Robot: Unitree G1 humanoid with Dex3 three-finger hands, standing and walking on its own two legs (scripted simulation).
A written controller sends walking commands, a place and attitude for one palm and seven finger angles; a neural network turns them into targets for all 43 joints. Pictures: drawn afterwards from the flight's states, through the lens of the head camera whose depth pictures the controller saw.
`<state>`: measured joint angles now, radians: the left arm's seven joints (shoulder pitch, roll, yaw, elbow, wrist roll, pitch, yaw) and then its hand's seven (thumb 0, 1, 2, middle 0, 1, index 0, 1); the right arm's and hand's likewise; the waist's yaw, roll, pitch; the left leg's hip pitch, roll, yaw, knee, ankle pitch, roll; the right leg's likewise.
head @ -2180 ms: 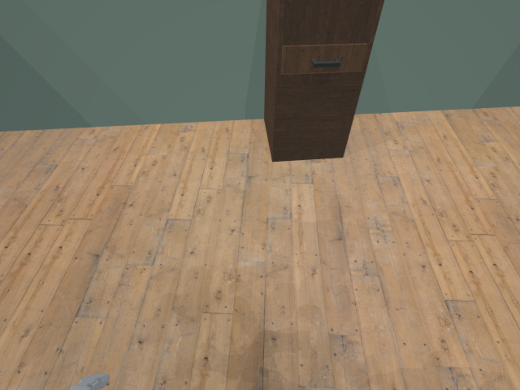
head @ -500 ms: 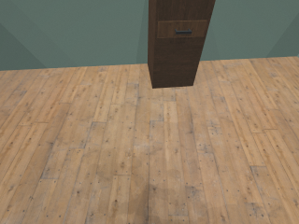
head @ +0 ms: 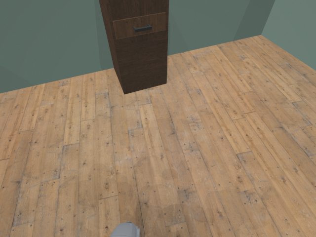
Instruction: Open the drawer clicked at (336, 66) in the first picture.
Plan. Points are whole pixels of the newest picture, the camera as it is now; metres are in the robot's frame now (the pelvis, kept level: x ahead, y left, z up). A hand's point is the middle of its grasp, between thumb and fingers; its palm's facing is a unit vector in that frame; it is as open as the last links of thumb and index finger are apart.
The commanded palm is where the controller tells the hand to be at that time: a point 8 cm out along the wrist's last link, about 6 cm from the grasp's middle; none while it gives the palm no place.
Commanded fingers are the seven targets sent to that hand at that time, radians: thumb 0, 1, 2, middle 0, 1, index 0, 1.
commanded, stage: walk to a spot facing it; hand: left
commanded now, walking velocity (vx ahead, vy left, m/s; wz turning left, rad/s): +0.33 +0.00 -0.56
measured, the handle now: (142, 27) +1.45 +0.25 -0.16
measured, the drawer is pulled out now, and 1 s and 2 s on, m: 0.00 0.00 0.00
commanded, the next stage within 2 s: turn to face it in 1.98 s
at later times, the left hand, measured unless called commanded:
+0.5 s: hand (83, 183) +0.30 +0.30 -0.18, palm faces -0.22 -0.96 -0.19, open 7.4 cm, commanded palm none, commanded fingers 0.00 0.90 0.90 -0.20 -0.30 -0.20 -0.30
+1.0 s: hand (141, 132) +0.54 +0.13 -0.19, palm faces -0.45 -0.88 -0.16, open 7.1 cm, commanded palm none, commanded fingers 0.00 0.90 0.90 -0.20 -0.30 -0.20 -0.30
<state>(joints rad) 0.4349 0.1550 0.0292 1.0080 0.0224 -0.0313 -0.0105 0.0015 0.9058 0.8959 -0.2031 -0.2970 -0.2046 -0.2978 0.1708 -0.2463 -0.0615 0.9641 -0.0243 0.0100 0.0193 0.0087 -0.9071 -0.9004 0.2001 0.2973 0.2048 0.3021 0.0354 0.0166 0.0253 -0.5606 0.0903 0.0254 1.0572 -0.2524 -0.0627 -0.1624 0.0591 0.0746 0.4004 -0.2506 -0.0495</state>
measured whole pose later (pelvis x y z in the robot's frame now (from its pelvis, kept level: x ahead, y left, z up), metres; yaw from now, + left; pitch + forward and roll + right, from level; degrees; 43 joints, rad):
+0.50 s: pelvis +0.17 +0.11 +0.00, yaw -18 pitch +0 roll -3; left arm 0.25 0.27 0.12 0.96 0.04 0.02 -0.03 0.00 0.91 0.90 -0.19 -0.30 -0.20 -0.30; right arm 0.34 -0.16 -0.04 1.00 -0.01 -0.09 -0.03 -0.01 -0.94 -0.90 0.20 0.30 0.21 0.30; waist 0.01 -0.05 -0.01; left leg -0.11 0.05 0.26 0.40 -0.29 0.06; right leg -0.61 -0.04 0.00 1.26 -0.16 0.02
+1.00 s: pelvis +0.38 +0.02 -0.02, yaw -31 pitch -1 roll -2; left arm 0.20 0.18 0.07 0.98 0.00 -0.06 0.01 -0.03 0.94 0.90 -0.20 -0.30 -0.21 -0.30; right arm 0.44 -0.08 -0.03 1.11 -0.01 -0.02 -0.01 0.01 -0.91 -0.90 0.20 0.30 0.21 0.30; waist -0.03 -0.01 0.05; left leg -0.36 0.13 0.10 1.34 -0.39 -0.02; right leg -0.28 0.08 -0.17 0.59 -0.31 -0.11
